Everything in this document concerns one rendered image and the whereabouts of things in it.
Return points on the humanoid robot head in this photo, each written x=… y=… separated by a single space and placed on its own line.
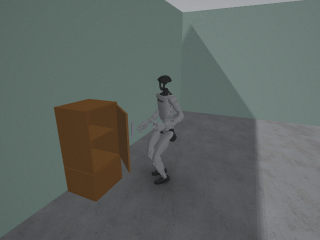
x=164 y=80

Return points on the cupboard door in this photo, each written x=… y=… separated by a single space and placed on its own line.
x=123 y=136

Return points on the left robot shin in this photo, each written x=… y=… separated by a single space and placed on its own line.
x=159 y=167

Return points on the robot left upper arm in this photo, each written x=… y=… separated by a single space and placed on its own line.
x=172 y=100

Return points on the robot right hand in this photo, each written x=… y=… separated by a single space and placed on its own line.
x=144 y=124

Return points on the robot left hand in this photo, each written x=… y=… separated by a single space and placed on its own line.
x=158 y=126

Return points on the robot left forearm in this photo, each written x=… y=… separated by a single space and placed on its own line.
x=175 y=121

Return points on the handle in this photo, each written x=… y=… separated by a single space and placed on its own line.
x=132 y=128

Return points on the robot right forearm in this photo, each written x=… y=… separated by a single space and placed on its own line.
x=154 y=116

